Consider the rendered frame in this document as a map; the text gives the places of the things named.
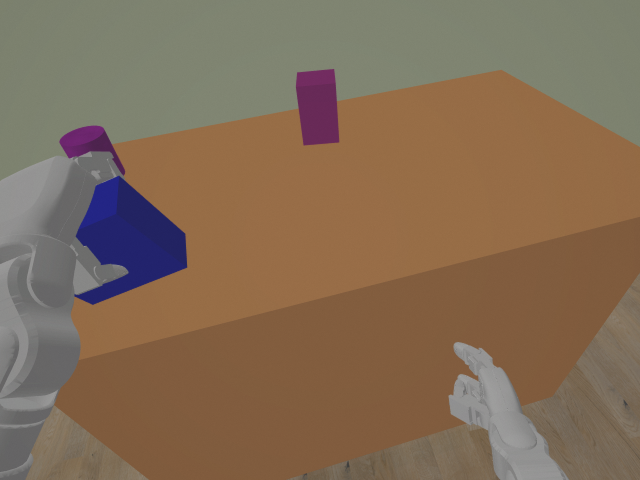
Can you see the robot left hand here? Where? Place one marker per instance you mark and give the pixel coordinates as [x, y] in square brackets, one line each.
[51, 198]

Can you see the sponge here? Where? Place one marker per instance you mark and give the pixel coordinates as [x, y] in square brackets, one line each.
[122, 228]

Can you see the robot right hand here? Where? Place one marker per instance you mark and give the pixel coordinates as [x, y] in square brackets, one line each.
[475, 402]

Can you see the left robot forearm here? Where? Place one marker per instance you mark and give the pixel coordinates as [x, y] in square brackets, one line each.
[39, 344]

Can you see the right robot forearm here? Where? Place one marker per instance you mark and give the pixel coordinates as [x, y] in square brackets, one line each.
[519, 452]

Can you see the table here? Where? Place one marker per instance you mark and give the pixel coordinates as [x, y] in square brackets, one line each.
[327, 284]

